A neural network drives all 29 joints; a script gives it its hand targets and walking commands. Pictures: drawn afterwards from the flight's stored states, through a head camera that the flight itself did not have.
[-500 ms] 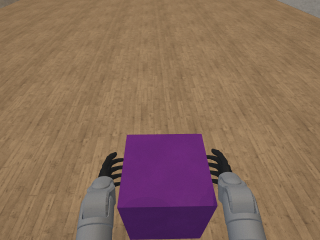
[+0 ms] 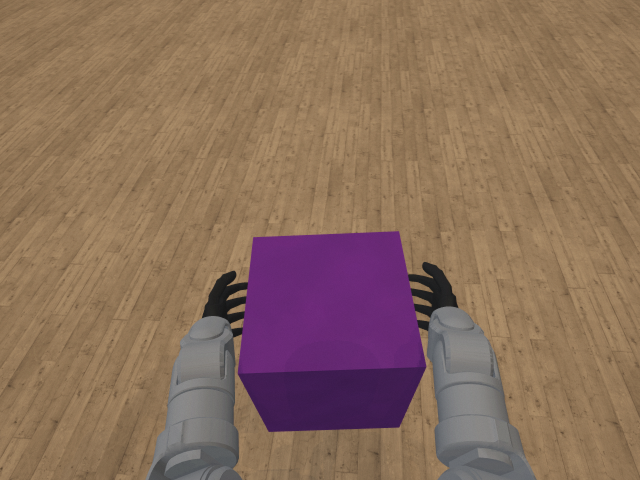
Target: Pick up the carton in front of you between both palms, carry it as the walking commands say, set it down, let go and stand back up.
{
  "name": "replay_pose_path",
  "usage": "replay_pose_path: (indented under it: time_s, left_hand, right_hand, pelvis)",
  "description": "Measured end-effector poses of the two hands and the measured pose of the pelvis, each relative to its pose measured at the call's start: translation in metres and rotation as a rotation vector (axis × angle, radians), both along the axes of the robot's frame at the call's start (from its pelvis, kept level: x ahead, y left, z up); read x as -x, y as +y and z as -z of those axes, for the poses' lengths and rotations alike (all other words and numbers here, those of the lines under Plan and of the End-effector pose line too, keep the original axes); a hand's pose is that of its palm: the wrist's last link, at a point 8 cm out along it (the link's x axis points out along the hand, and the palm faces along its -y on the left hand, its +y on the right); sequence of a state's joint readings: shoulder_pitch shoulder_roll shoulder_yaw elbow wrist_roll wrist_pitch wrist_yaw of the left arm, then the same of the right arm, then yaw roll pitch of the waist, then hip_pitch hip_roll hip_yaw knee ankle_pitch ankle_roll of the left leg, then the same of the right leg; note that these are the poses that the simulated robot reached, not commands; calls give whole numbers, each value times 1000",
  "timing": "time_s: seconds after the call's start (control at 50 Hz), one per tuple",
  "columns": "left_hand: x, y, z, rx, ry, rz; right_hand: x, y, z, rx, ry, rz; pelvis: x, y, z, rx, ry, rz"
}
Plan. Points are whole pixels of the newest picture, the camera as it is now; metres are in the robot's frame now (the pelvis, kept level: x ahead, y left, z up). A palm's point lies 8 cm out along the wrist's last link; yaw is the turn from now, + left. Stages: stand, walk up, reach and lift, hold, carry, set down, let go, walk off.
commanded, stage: set down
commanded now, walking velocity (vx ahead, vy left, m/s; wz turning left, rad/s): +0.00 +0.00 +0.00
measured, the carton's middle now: (330, 337) +0.35 -0.01 -0.07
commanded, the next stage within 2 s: none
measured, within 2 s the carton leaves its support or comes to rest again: neither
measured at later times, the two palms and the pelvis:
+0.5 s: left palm (256, 343) +0.41 +0.13 -0.18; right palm (421, 357) +0.36 -0.16 -0.19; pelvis -0.03 +0.01 -0.11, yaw +1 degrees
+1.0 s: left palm (283, 351) +0.46 +0.10 -0.32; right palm (421, 372) +0.39 -0.19 -0.33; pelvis -0.05 +0.02 -0.23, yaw +2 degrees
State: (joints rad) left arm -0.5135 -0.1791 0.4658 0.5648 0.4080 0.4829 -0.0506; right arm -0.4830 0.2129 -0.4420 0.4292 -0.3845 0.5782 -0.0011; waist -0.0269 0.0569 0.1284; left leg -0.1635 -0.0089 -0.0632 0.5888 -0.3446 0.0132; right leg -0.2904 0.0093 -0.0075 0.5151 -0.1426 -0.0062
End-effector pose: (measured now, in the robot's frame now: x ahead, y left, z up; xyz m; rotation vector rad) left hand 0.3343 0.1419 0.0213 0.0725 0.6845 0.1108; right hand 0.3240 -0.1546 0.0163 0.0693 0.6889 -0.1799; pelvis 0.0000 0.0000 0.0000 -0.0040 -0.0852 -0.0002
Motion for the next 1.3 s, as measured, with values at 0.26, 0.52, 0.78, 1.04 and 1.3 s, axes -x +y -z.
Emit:
replay_pose_path:
  time_s: [0.26, 0.52, 0.78, 1.04, 1.3]
  left_hand:
    - [-38, 0, 116, -37, 20, 72]
    - [-78, -11, 201, 37, -53, 102]
    - [-108, -29, 269, 35, 5, 138]
    - [-131, -44, 356, 29, 16, 181]
    - [-155, -61, 428, 5, 37, 245]
  right_hand:
    - [-20, 1, 122, 47, 20, 7]
    - [-39, -8, 205, 28, -57, 104]
    - [-57, -23, 273, 30, 3, 143]
    - [-71, -37, 356, 40, 16, 171]
    - [-80, -49, 431, 49, 41, 205]
  pelvis:
    - [19, -7, 39, -12, 362, -6]
    - [30, 11, 114, -14, 678, -11]
    - [36, 22, 172, -19, 825, -13]
    - [50, 19, 235, -15, 911, -28]
    - [67, 17, 287, -1, 924, -35]
